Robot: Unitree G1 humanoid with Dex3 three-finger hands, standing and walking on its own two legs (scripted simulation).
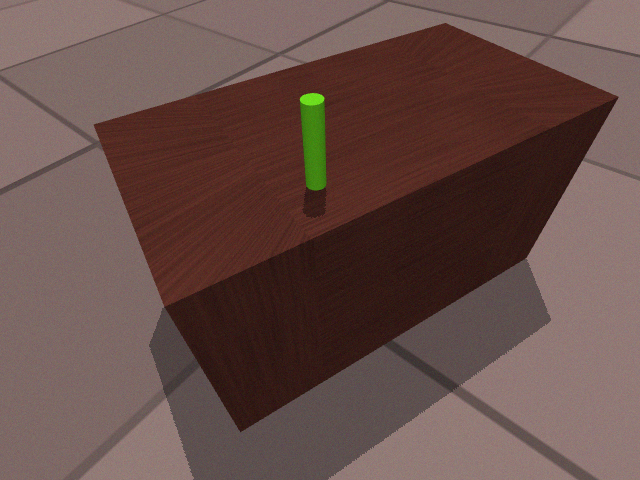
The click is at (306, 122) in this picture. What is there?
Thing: slim round
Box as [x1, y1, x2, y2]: [300, 93, 325, 190]
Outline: 309,93 303,95 300,98 300,109 306,185 310,189 316,190 324,187 325,185 324,99 323,96 320,94
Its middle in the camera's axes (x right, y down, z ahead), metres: -0.01 -0.19 +0.78
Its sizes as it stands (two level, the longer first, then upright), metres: 0.045 0.045 0.200
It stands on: a support 0.70 m high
